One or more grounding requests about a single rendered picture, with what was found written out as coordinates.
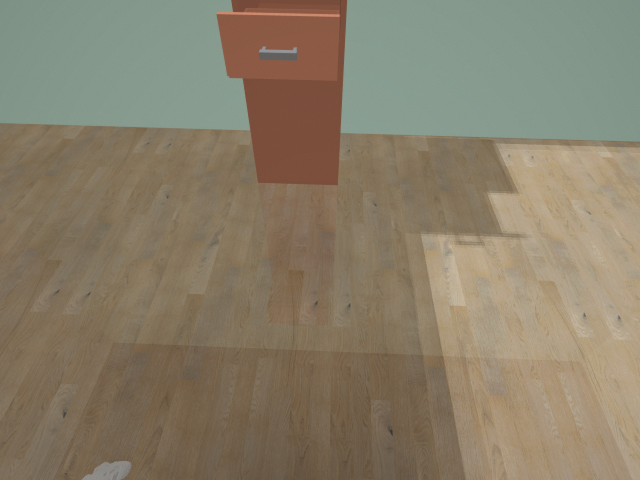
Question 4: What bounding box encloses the handle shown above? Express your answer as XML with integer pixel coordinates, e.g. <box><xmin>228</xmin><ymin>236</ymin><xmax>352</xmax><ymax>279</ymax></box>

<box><xmin>259</xmin><ymin>46</ymin><xmax>297</xmax><ymax>61</ymax></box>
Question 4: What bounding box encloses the drawer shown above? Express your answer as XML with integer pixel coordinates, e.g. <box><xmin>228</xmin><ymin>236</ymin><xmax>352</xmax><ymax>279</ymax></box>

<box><xmin>216</xmin><ymin>8</ymin><xmax>340</xmax><ymax>81</ymax></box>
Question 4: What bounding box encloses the cabinet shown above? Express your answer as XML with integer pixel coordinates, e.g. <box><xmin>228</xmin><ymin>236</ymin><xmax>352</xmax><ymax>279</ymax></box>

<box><xmin>231</xmin><ymin>0</ymin><xmax>347</xmax><ymax>185</ymax></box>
